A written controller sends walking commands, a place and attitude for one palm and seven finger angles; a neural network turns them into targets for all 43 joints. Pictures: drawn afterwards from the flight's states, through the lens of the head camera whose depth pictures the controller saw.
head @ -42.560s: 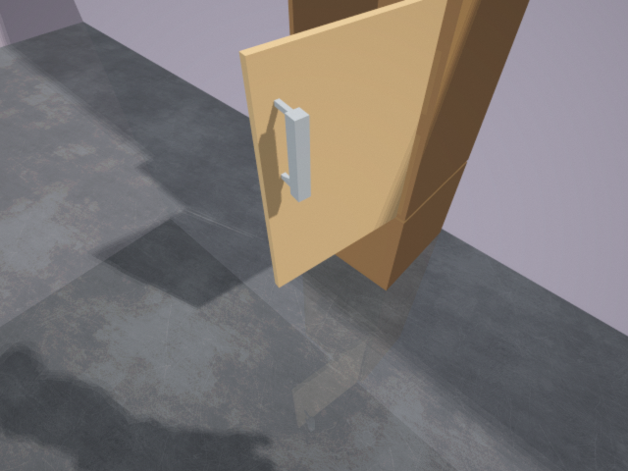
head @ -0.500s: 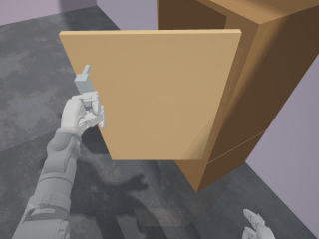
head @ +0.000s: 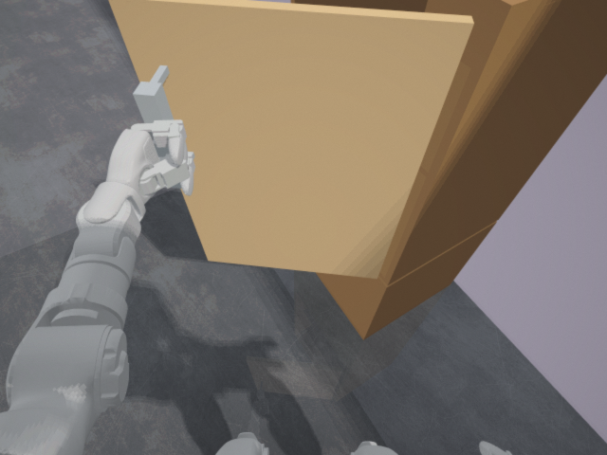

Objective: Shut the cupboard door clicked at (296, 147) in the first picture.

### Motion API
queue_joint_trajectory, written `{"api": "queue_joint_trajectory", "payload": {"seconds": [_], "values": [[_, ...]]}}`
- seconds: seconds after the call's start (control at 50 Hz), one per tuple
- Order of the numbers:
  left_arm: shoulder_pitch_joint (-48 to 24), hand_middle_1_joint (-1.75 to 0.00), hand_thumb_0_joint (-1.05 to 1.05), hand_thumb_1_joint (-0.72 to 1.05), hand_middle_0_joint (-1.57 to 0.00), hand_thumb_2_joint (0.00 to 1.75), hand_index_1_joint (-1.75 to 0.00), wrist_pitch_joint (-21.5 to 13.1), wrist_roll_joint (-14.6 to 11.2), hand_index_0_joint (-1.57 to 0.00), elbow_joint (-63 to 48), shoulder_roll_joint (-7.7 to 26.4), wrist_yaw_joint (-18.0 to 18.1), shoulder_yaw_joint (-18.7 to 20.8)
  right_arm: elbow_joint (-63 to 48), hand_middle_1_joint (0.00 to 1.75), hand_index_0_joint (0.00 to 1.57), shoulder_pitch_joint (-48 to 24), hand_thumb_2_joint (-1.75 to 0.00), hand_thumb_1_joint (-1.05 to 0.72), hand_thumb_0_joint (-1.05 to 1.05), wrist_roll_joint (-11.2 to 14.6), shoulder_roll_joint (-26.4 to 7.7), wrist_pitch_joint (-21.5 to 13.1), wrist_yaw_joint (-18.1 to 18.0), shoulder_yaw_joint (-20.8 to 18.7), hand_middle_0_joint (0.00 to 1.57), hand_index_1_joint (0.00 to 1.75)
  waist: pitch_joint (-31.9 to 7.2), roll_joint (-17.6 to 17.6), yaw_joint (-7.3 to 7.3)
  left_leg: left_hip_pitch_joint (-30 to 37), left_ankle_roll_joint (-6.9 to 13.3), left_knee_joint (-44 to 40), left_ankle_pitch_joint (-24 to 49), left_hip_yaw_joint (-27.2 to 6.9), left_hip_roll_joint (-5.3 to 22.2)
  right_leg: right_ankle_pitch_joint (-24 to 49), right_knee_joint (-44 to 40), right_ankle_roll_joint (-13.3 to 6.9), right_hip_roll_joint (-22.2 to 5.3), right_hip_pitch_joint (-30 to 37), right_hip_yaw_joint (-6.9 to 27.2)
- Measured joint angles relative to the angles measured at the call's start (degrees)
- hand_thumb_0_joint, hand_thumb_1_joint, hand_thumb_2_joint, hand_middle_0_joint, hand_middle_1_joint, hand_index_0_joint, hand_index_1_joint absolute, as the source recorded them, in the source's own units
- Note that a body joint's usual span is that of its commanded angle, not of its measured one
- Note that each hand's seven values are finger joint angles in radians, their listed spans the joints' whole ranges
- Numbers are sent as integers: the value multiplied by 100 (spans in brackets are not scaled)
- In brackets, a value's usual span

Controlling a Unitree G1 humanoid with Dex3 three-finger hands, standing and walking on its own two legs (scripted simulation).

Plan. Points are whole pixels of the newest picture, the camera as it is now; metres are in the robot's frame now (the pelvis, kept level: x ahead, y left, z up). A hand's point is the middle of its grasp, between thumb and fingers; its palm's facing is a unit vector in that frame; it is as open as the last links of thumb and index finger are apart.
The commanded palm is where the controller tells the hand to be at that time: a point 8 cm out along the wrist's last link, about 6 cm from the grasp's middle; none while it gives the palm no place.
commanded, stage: push the door shut along its arc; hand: left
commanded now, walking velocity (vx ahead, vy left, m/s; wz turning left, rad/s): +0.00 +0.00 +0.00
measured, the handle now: (172, 130) +0.53 +0.19 +0.12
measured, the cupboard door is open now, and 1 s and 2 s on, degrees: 52 42 35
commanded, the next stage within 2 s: pull the fist back off the door in 1.08 s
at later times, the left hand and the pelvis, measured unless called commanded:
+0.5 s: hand (244, 129) +0.52 +0.09 +0.13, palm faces -0.34 -0.94 +0.02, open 3.1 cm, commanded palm +0.53 +0.15 +0.12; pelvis +0.00 +0.00 -0.01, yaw -2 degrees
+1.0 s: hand (246, 115) +0.55 +0.08 +0.13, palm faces -0.40 -0.92 +0.01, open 3.0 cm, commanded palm +0.58 +0.11 +0.12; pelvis +0.02 -0.01 -0.02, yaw -2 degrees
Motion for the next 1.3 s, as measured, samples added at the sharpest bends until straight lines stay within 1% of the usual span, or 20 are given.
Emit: {"api": "queue_joint_trajectory", "payload": {"seconds": [0.1,0.14,0.28,0.36,0.42,0.46,0.54,0.6,0.66,0.72,0.8,0.94,1.08,1.2,1.22,1.24,1.3], "values": [[-404,-150,2,90,-132,90,-150,-26,1,-134,349,138,-129,-3,34,30,20,47,-90,-91,1,-29,-21,-63,11,1,21,30,-25,-5,-101,-279,12,132,-16,-12,1,-6,108,9,-1,-262,-6],[-550,-150,2,90,-131,90,-150,-34,16,-133,452,156,-166,-54,57,30,20,85,-90,-91,1,-47,-33,-97,23,-10,21,30,-36,7,-129,-382,16,185,-27,-21,-2,-14,149,15,-4,-356,-12],[-961,-150,2,90,-131,90,-150,-29,73,-131,764,239,-252,-3,123,30,20,191,-90,-91,1,-91,-44,-135,60,-13,21,30,-83,15,-259,-662,28,328,-81,-13,13,-51,271,23,9,-633,4],[-1212,-150,2,90,-131,90,-150,-3,171,-130,909,266,-319,-80,143,30,20,241,-90,-91,0,-111,-46,-145,74,-18,21,30,-105,31,-355,-802,26,401,-118,-10,31,-74,328,22,25,-771,12],[-1454,-150,2,90,-131,90,-150,59,234,-130,1075,265,-377,-20,135,30,20,242,-90,-91,0,-128,-56,-132,80,-1,21,30,-99,41,-462,-893,25,443,-146,11,52,-90,368,19,44,-875,37],[-1616,-150,2,90,-131,90,-150,102,281,-130,1185,276,-393,89,103,30,20,244,-90,-91,0,-145,-59,-121,87,7,21,30,-96,47,-553,-955,23,464,-165,38,72,-98,394,17,62,-955,66],[-1821,-150,2,90,-131,90,-150,106,435,-130,1349,412,-391,531,-20,30,20,294,-90,-91,0,-188,-79,-64,112,15,21,30,-125,85,-749,-1070,13,504,-221,120,134,-122,448,10,116,-1125,154],[-1850,-150,2,87,-130,90,-150,57,566,-130,1474,607,-519,843,-108,30,20,400,-90,-91,0,-211,-89,17,120,9,21,30,-153,126,-821,-1119,3,534,-277,182,183,-154,492,4,161,-1216,220],[-1754,-150,1,83,-130,89,-150,43,630,-130,1421,752,-616,906,-154,30,20,529,-90,-91,0,-215,-69,133,124,-17,21,30,-190,147,-819,-1126,-13,539,-318,219,216,-187,516,-8,193,-1254,259],[-1718,-150,0,83,-130,89,-150,66,602,-130,1410,810,-696,802,-125,30,20,617,-90,-91,0,-212,-49,224,126,-34,21,30,-213,169,-780,-1129,-34,545,-347,196,234,-216,511,-26,212,-1246,238],[-1902,-150,0,83,-130,89,-150,154,528,-130,1512,845,-859,608,-31,30,20,592,-90,-91,0,-205,-27,287,98,-33,21,30,-169,144,-742,-1151,-55,564,-355,110,237,-235,495,-50,220,-1219,156],[-2333,-150,0,83,-130,90,-150,257,473,-132,1700,873,-969,281,84,30,20,381,-90,-91,0,-244,-74,180,41,-59,21,30,-145,71,-741,-1355,-74,654,-336,-33,220,-231,518,-72,212,-1335,19],[-2667,-150,0,87,-130,95,-150,291,456,-131,1793,818,-943,79,184,30,20,186,-90,-91,0,-293,-117,33,20,-97,21,30,-153,33,-769,-1606,-56,824,-360,-91,199,-252,646,-59,195,-1540,-30],[-2920,-150,-1,92,-130,99,-150,327,467,-130,1860,745,-799,-87,295,30,20,153,-90,-91,0,-318,-68,-56,23,-92,21,30,-157,51,-795,-1799,-28,963,-385,-103,174,-274,765,-33,170,-1714,-37],[-2950,-150,0,92,-130,99,-150,384,471,-130,1849,657,-636,22,277,30,20,198,-90,-91,0,-319,-55,-59,37,-106,21,30,-178,80,-778,-1847,-26,983,-388,-112,173,-273,772,-28,170,-1751,-44],[-2972,-150,0,90,-130,98,-150,442,477,-130,1821,515,-305,151,246,30,20,266,-90,-91,0,-329,-37,-66,74,-125,21,30,-214,113,-752,-1896,-25,997,-389,-120,170,-269,772,-20,167,-1790,-51],[-2974,-150,1,85,-131,96,-150,534,537,-130,1711,80,929,515,179,30,20,447,-90,-91,0,-427,62,-70,269,-131,21,30,-316,152,-723,-1960,-23,991,-378,-107,149,-265,783,0,145,-1863,-37]]}}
